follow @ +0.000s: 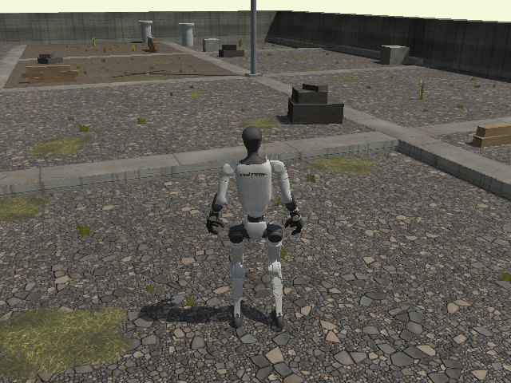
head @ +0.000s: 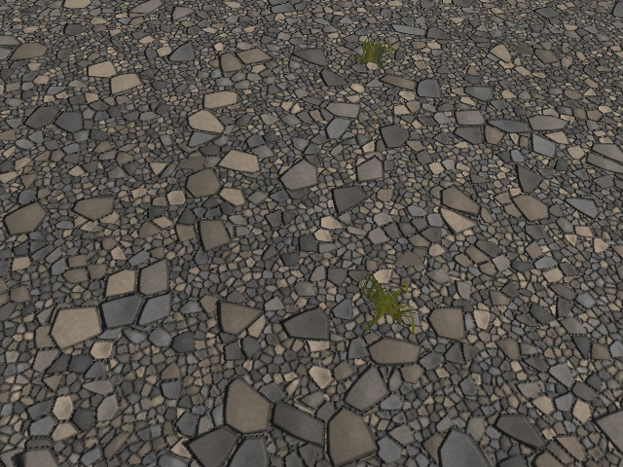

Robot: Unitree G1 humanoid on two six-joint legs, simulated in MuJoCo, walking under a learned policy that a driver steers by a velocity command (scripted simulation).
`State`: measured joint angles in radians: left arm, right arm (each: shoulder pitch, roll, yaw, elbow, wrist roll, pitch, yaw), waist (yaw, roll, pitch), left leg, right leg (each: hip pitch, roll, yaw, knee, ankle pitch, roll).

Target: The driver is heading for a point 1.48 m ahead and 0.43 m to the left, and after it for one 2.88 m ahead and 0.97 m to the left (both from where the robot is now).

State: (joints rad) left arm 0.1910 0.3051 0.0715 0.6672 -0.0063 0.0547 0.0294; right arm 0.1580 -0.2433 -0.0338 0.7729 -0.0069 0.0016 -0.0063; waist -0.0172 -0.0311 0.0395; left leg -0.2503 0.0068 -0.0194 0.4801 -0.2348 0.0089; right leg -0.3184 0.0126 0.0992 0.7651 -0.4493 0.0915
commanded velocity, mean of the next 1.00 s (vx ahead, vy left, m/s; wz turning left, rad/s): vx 0.39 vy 0.00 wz -0.03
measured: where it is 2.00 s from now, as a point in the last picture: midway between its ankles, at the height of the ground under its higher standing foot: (280, 293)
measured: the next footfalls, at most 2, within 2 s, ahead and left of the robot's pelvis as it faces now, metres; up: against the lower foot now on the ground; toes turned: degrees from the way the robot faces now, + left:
right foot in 0.06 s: +0.01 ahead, -0.14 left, +0.00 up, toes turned +4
left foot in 0.36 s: +0.15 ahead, +0.12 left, +0.00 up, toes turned +1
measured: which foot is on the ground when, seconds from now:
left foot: down 0.00-0.10, up 0.12-0.34, down 0.36-0.88, up 0.90-1.00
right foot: up 0.00-0.04, down 0.06-0.38, up 0.40-0.86, down 0.88-1.00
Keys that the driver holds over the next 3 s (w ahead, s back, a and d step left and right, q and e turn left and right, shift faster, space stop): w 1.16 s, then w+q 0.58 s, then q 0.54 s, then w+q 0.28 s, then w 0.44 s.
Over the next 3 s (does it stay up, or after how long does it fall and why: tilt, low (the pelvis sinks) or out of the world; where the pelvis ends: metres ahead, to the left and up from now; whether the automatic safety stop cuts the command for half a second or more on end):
stays up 1.17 0.26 0.00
